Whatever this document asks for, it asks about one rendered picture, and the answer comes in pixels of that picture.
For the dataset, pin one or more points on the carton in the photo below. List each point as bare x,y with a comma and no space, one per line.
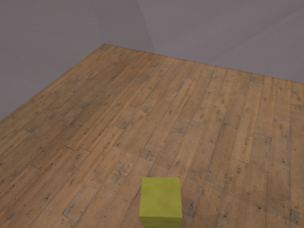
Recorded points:
160,204

